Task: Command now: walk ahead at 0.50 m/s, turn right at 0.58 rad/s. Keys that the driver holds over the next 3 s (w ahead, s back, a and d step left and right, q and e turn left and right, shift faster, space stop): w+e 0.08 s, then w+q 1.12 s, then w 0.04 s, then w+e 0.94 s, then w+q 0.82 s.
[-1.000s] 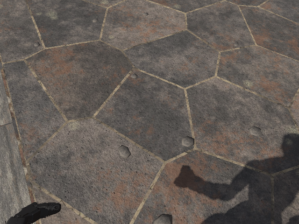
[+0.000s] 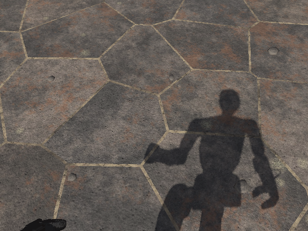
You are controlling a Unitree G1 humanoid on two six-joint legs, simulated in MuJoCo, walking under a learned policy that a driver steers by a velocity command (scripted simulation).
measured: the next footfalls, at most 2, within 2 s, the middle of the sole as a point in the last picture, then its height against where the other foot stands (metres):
right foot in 0.10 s outside the picture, level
left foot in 0.66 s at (128, 213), level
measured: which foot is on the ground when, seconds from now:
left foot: down 0.00-0.12, up 0.14-0.64, down 0.66-1.00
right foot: up 0.00-0.08, down 0.10-0.68, up 0.70-1.00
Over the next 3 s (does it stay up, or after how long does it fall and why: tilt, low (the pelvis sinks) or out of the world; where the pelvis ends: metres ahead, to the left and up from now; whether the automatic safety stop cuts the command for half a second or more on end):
stays up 1.61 0.25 0.01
